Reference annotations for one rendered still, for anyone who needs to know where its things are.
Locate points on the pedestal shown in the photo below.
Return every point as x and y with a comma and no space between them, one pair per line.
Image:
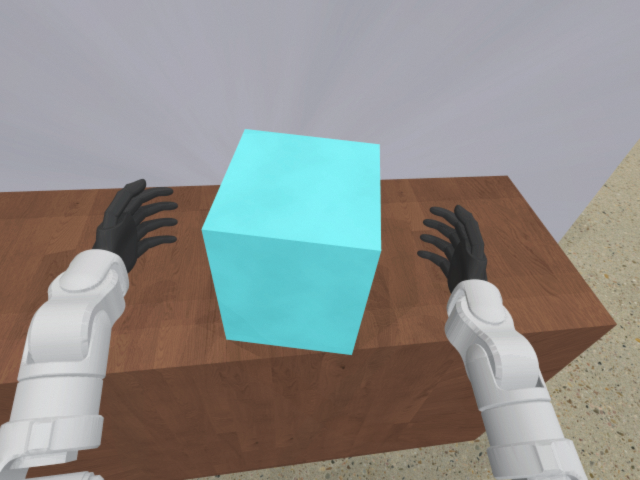
180,401

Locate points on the robot right forearm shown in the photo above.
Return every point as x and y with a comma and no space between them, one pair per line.
525,437

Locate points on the carton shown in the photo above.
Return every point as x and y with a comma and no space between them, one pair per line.
293,240

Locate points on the robot left forearm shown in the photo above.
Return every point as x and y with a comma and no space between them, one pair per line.
55,411

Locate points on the right robot hand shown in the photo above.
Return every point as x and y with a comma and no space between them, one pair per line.
465,253

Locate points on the left robot hand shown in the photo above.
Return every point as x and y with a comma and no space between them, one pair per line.
121,230

